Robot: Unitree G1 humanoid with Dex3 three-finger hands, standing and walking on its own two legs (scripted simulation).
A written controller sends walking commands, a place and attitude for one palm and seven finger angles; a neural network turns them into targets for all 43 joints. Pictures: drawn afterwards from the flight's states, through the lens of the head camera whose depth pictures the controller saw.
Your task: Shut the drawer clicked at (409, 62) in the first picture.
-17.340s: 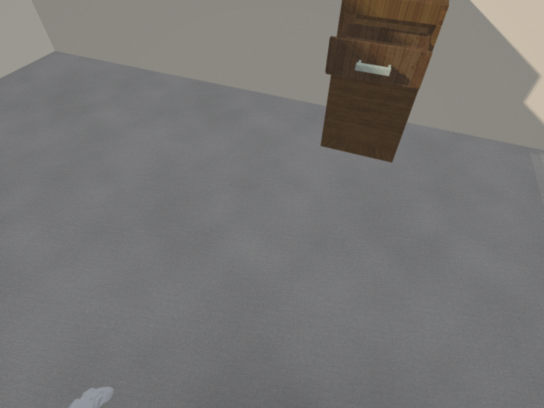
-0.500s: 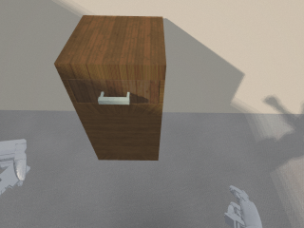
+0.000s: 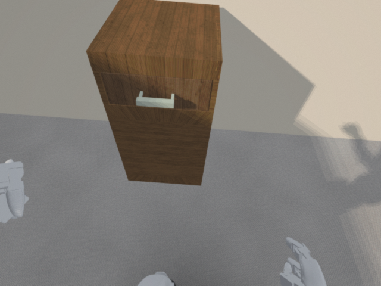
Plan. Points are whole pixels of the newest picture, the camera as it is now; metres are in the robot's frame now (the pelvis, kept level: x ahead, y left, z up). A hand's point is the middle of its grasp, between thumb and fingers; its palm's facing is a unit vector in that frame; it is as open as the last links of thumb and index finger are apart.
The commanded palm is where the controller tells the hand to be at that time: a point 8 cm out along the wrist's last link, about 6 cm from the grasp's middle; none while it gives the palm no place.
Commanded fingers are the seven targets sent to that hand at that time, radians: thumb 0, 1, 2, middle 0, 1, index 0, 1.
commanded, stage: step back with the hand held close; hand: left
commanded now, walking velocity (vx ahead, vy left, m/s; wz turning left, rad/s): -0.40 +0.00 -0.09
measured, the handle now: (156, 98) +0.71 +0.15 -0.08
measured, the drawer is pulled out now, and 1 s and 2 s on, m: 0.00 0.00 0.00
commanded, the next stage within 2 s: stop stepping back and stand still in 0.56 s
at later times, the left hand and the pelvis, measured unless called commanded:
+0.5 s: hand out of the picture +0.13 +0.25 +0.19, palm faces +0.28 -0.88 -0.38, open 3.2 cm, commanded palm +0.06 +0.29 +0.20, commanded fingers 0.00 0.90 0.90 -1.40 -1.60 -1.40 -1.60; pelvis -0.09 +0.02 +0.02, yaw -5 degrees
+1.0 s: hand out of the picture +0.01 +0.22 +0.18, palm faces +0.21 -0.86 -0.46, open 3.2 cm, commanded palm -0.05 +0.28 +0.20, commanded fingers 0.00 0.90 0.90 -1.40 -1.60 -1.40 -1.60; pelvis -0.21 +0.01 +0.01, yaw -6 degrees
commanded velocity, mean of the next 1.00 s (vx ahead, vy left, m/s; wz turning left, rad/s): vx -0.18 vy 0.00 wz -0.03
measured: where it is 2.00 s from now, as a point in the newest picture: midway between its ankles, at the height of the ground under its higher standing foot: outside the picture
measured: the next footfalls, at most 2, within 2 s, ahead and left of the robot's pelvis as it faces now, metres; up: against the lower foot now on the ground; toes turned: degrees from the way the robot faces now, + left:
right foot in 0.62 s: -0.22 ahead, -0.10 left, +0.00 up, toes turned -7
left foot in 0.80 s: -0.04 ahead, +0.09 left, +0.00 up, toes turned -6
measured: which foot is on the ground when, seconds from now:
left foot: down 0.00-0.64, up 0.66-0.78, down 0.80-1.00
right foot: down 0.00-0.20, up 0.22-0.60, down 0.62-1.00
